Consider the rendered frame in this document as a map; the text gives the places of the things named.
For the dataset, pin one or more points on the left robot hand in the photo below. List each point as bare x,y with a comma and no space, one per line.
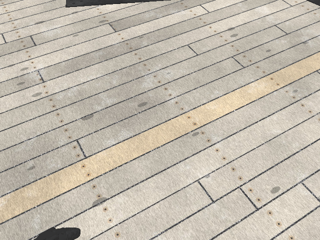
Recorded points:
68,233

